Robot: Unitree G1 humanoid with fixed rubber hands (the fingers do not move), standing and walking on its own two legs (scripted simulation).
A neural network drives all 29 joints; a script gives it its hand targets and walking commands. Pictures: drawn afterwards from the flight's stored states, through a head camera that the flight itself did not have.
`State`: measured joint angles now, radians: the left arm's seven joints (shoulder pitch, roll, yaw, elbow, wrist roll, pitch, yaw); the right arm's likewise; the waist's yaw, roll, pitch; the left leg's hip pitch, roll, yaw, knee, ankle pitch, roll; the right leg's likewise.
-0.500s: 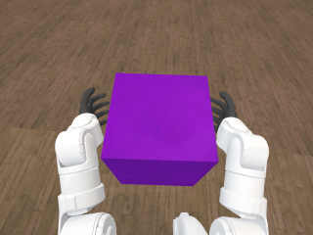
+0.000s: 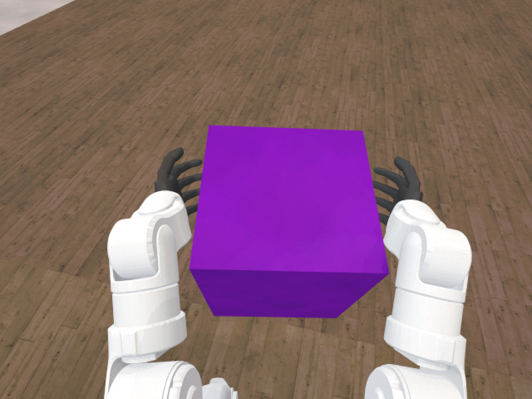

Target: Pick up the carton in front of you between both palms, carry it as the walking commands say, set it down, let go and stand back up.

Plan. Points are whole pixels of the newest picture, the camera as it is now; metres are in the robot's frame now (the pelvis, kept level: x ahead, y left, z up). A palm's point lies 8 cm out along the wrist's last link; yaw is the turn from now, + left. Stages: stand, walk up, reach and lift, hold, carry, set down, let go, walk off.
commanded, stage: carry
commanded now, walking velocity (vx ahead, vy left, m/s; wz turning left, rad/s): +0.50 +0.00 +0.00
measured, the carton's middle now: (280, 233) +0.35 +0.01 +0.08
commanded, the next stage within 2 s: none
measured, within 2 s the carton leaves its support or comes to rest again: neither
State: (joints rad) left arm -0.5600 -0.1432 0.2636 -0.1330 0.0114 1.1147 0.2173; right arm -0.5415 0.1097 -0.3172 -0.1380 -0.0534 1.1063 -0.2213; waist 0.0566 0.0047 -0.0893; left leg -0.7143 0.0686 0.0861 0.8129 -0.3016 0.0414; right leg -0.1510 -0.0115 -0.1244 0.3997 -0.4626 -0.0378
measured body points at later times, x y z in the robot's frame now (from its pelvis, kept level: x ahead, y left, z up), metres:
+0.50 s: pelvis +0.30 +0.00 +0.02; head +0.30 +0.01 +0.47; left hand +0.65 +0.17 +0.18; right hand +0.65 -0.15 +0.17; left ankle +0.18 +0.10 -0.70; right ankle +0.43 -0.10 -0.68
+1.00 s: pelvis +0.57 +0.05 +0.06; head +0.56 +0.07 +0.51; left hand +0.93 +0.19 +0.20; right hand +0.90 -0.12 +0.20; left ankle +0.62 +0.13 -0.66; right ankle +0.49 -0.07 -0.58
